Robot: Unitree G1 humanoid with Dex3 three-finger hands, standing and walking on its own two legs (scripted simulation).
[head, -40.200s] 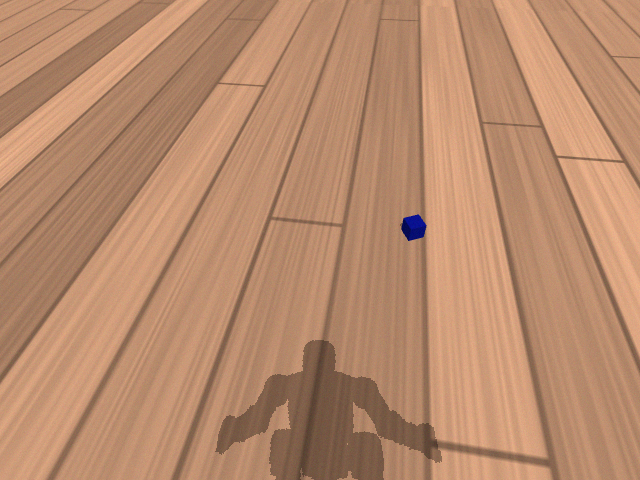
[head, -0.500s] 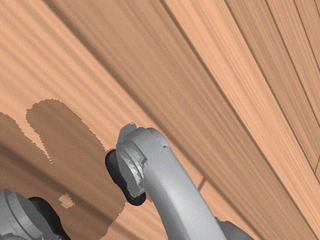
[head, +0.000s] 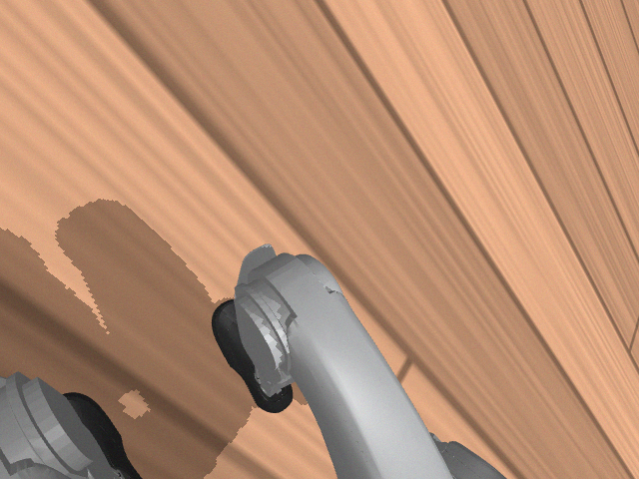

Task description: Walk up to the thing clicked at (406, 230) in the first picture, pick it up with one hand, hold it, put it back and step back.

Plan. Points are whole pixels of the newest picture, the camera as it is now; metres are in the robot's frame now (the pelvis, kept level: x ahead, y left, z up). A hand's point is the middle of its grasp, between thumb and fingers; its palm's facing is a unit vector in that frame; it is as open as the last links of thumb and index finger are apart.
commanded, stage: close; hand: left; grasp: from above
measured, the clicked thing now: out of the picture +0.49 +0.34 -0.30
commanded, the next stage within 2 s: none
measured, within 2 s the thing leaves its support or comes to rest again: neither
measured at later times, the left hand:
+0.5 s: hand out of the picture +0.47 +0.34 -0.27, palm faces -0.24 -0.37 -0.90, open 10.9 cm
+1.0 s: hand out of the picture +0.47 +0.34 -0.27, palm faces -0.24 -0.36 -0.90, open 10.3 cm
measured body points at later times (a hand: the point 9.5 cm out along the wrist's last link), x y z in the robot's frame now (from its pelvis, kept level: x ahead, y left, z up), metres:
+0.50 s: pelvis +0.00 +0.00 +0.00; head +0.32 +0.12 +0.29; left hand +0.48 +0.35 -0.22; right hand +0.01 -0.24 -0.04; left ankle +0.06 +0.13 -0.30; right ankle +0.12 -0.11 -0.30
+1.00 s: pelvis +0.00 +0.00 +0.00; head +0.32 +0.12 +0.29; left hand +0.48 +0.35 -0.22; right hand +0.01 -0.24 -0.04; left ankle +0.06 +0.13 -0.30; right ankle +0.12 -0.11 -0.30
